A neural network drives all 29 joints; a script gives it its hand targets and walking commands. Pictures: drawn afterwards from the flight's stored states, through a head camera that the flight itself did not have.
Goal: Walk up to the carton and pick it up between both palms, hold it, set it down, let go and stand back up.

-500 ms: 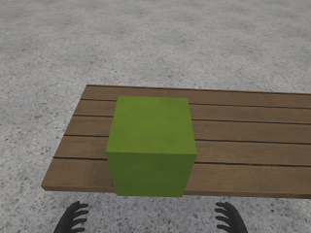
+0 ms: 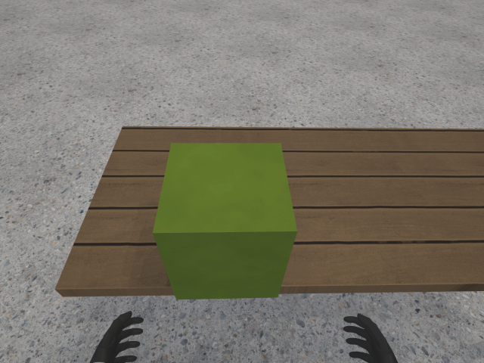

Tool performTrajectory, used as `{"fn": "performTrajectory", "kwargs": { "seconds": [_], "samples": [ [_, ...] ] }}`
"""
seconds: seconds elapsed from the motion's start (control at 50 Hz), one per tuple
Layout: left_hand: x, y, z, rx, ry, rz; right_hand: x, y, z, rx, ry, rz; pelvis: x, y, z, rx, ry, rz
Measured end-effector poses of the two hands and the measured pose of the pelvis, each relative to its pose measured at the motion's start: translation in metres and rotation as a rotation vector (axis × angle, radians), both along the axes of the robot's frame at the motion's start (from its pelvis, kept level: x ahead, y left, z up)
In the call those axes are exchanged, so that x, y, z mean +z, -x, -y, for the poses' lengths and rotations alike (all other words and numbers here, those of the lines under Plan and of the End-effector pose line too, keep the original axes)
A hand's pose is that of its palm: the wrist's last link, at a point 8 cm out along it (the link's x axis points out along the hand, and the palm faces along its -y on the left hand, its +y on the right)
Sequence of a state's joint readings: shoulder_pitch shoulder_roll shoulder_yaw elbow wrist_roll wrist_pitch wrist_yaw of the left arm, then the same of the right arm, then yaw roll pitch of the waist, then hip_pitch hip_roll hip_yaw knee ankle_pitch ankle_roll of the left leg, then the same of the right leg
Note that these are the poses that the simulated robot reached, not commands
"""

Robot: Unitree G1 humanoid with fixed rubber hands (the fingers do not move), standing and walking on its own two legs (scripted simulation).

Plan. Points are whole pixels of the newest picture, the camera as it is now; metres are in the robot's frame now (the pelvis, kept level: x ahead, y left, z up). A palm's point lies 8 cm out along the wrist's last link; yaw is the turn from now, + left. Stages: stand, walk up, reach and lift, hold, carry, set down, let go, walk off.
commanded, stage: let go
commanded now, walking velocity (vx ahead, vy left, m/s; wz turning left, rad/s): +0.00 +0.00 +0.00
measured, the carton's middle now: (226, 223) +0.39 +0.03 -0.02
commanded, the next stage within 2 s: stand in 0.26 s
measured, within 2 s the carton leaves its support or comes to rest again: neither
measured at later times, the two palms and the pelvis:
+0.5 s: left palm out of the picture +0.11 +0.25 -0.10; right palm out of the picture +0.09 -0.24 -0.12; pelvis -0.01 +0.01 -0.01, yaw +0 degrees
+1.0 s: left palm out of the picture +0.00 +0.25 -0.14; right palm out of the picture -0.02 -0.21 -0.14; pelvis -0.02 +0.02 +0.00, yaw -1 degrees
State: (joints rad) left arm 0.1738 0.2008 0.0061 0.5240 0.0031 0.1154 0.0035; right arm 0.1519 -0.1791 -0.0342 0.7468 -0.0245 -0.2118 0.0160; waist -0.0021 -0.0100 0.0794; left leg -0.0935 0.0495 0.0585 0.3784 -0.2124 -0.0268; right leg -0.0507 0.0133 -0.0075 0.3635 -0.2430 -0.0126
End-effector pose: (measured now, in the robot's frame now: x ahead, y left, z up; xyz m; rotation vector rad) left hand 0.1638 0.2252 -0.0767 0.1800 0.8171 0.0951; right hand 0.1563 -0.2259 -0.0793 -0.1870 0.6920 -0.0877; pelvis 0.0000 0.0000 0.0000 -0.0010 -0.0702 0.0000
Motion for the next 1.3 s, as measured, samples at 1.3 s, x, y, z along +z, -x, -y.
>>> {"fn": "performTrajectory", "kwargs": {
  "seconds": [1.3],
  "samples": [
    [-0.067,0.212,-0.015,0.136,0.03,-0.539,-0.071,0.207,-0.04,-0.206,-0.078,-0.694,-0.003,0.025,-0.029,-0.009,-0.006,-0.052]
  ]
}}
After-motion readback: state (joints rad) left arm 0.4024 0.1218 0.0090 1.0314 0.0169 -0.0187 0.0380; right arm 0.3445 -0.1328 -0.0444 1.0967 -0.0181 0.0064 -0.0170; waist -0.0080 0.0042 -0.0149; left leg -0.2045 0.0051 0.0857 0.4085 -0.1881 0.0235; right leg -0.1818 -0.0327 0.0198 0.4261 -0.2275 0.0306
